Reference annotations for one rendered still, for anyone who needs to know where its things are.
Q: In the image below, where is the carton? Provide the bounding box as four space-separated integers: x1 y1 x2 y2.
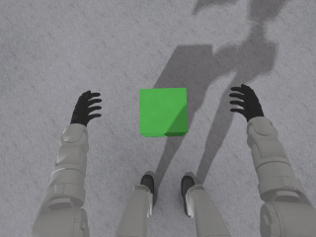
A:
139 88 189 137

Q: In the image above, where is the robot left upper arm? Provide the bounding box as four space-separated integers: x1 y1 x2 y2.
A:
32 206 90 237

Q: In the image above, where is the left robot shin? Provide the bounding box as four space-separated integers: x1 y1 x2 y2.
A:
129 185 150 196

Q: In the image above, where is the robot left forearm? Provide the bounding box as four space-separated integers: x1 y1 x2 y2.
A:
30 123 89 237

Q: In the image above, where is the right robot hand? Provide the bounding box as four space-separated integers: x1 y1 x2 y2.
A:
229 84 265 123

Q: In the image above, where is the right robot shin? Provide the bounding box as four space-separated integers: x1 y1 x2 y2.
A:
187 185 205 193

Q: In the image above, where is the left robot hand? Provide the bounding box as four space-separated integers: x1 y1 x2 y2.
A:
70 90 102 127

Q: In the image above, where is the robot shin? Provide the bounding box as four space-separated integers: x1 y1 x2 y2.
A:
129 185 150 196
187 185 205 193

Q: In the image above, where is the robot right upper arm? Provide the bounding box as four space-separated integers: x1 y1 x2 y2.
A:
260 200 316 237

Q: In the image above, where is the robot right forearm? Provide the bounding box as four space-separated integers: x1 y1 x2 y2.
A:
246 117 316 210

